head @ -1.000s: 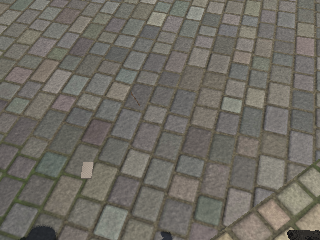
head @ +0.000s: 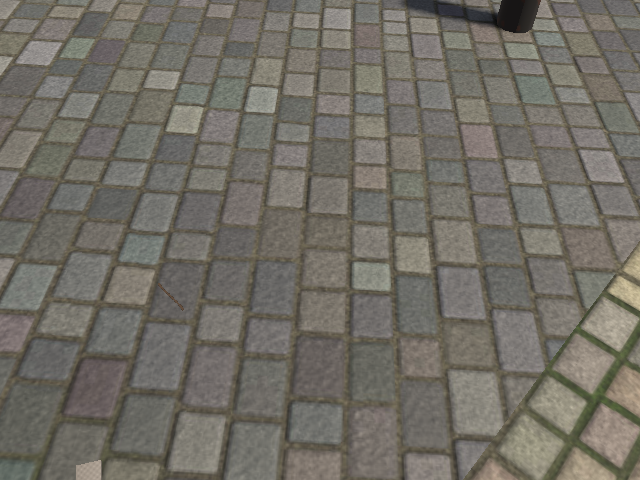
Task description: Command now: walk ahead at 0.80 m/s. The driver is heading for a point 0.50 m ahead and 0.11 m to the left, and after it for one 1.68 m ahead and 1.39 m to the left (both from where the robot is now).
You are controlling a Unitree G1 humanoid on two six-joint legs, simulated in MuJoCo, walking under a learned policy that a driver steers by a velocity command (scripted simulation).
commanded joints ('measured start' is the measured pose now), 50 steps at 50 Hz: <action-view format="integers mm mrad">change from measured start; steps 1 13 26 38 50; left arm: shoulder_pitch -178 -464 -78 2 -205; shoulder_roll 67 15 77 45 53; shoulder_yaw -4 -39 9 -11 -35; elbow -156 -204 -34 99 -128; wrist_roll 11 2 32 -10 27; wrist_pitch -36 0 -46 -103 -85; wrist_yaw -16 -58 9 20 24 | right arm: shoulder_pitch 144 291 118 -227 143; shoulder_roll -162 -81 -58 10 -177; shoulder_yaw -42 -12 -1 26 -76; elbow -5 105 79 -71 64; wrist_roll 11 40 51 26 29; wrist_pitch -2 -48 -22 45 37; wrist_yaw -9 -14 -14 59 -32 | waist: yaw -53 -67 60 -22 -12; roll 93 85 29 20 -85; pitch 52 189 -28 226 72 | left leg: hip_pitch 375 327 -315 -299 331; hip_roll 330 175 86 73 161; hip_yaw -634 -159 -155 90 -697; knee -434 -659 731 205 -411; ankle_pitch -545 116 54 401 -81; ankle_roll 118 142 101 110 347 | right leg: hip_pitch -602 -499 316 191 -476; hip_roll -62 -91 -353 -184 -96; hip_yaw -1 -177 312 -429 -23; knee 274 -203 -733 -879 465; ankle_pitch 160 515 -126 804 88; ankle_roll -23 45 -70 64 101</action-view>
